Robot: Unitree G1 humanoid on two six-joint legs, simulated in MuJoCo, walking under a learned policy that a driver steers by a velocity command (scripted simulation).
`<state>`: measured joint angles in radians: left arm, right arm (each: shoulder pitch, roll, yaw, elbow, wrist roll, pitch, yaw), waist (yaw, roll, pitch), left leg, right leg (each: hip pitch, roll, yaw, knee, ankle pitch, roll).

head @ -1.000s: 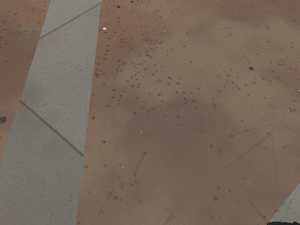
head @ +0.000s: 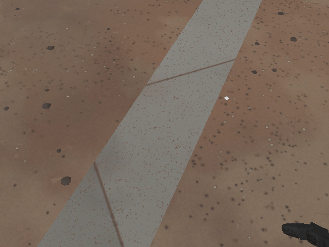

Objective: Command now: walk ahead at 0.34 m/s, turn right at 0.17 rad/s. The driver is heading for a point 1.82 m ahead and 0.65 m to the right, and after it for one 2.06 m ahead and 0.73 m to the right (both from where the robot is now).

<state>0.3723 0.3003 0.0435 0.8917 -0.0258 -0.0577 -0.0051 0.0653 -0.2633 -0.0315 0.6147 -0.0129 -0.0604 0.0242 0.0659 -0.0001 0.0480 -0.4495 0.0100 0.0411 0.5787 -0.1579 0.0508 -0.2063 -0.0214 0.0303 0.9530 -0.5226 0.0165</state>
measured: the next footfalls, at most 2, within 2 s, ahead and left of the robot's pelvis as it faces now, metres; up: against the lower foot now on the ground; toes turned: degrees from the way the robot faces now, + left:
right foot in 0.42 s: +0.20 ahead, -0.14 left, +0.00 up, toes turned -16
left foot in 0.84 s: +0.27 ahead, +0.09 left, +0.00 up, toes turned -33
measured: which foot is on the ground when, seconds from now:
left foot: down 0.00-0.42, up 0.44-0.82, down 0.84-1.00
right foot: up 0.00-0.40, down 0.42-0.86, up 0.88-1.00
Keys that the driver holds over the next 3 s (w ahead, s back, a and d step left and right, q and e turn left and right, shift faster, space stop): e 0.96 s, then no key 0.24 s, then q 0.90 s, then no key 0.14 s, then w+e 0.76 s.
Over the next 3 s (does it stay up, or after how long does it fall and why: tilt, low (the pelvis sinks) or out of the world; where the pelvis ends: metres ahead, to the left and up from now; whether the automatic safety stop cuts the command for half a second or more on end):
stays up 0.41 -0.05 0.00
